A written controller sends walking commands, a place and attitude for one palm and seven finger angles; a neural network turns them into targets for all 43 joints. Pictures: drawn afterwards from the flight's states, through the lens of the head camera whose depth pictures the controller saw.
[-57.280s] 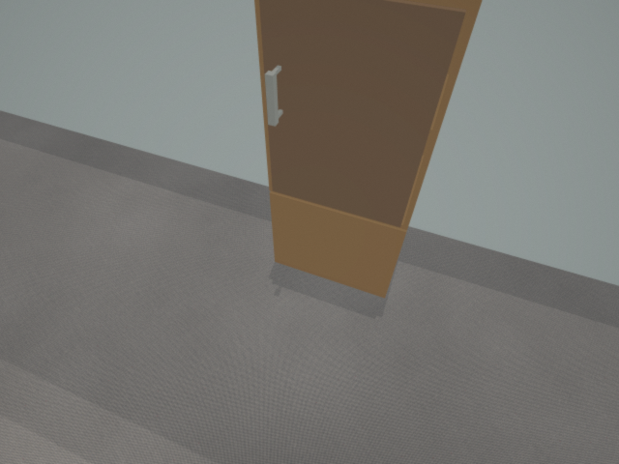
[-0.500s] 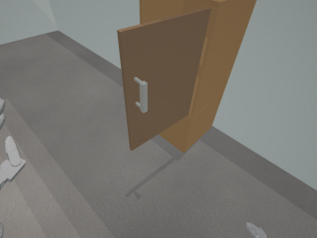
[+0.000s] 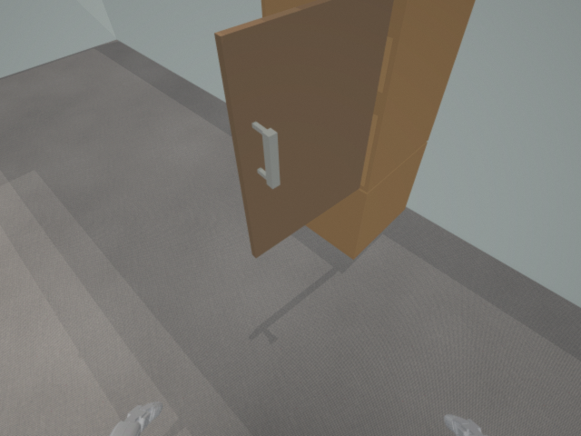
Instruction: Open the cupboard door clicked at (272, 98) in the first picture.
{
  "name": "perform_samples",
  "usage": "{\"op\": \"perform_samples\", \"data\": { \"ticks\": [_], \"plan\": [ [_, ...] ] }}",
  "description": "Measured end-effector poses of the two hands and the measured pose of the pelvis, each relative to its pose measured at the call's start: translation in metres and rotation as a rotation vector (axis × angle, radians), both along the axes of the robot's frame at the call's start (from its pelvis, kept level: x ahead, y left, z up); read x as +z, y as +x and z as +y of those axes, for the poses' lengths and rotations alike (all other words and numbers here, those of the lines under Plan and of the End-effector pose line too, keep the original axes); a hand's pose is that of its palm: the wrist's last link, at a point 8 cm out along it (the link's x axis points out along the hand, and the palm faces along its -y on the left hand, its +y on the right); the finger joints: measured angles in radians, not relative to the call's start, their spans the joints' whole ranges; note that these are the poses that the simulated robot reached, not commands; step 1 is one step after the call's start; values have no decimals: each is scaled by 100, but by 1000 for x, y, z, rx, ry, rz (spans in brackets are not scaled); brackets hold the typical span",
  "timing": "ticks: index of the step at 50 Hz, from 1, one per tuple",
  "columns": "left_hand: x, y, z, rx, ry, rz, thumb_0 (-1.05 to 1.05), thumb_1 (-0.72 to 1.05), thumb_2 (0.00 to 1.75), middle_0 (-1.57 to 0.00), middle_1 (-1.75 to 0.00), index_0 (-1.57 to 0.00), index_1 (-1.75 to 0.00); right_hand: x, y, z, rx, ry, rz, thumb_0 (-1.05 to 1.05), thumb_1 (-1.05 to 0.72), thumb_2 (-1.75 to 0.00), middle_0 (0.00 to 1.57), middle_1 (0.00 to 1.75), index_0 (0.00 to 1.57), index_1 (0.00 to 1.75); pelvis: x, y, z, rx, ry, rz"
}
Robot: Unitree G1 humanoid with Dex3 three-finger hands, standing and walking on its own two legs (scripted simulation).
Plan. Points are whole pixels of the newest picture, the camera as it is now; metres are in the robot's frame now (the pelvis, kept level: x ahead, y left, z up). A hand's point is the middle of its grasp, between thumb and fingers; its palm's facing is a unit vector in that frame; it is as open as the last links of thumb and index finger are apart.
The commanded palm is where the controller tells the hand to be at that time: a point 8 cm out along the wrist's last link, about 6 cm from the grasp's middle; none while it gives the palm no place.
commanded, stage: let the arm hang, fingers relaxed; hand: left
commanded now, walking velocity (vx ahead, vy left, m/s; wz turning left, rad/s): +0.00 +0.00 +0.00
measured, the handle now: (265, 155) +0.62 +0.08 +0.02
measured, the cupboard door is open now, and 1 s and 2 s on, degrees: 85 85 85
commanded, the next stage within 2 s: look to check the result in 0.86 s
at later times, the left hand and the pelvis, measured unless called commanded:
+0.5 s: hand out of the picture +0.00 +0.24 -0.14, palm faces +0.00 -0.94 -0.33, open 7.3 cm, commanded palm none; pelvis -0.02 +0.00 +0.02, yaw +0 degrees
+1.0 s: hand out of the picture +0.09 +0.23 -0.14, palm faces -0.03 -0.95 -0.32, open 7.4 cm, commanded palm none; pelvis +0.00 -0.01 +0.02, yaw +0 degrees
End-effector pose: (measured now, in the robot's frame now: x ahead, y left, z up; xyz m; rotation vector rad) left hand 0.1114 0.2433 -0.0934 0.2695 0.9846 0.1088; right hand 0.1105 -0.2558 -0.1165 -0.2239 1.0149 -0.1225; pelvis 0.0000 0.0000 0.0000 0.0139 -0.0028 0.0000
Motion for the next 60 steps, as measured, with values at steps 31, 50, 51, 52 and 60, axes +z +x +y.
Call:
{"op": "perform_samples", "data": {
  "ticks": [31,50,51,52,60],
  "plan": [
    [-9,-81,44,121,70,290,0,91,90,-20,-30,-20,-30,-9,-81,-5,-73,-7,277,0,-91,-90,20,30,20,30,17,-12,2,0,-15,-38],
    [-7,-27,32,67,56,227,0,90,90,-20,-30,-21,-30,9,-49,-37,-76,-76,246,0,-91,-90,20,30,20,30,21,5,-5,-5,-14,-31],
    [-7,-28,32,68,57,231,0,90,90,-20,-30,-21,-30,9,-47,-38,-75,-77,245,0,-91,-90,20,30,20,30,21,6,-6,-6,-14,-30],
    [-7,-28,33,69,59,235,0,90,90,-20,-30,-21,-30,9,-46,-38,-74,-77,244,0,-91,-90,20,30,20,30,21,7,-6,-6,-14,-30],
    [-6,-31,36,83,73,263,0,90,90,-20,-30,-21,-30,9,-33,-39,-62,-75,242,0,-91,-90,20,30,20,30,22,13,-8,-6,-13,-26]
  ]
}}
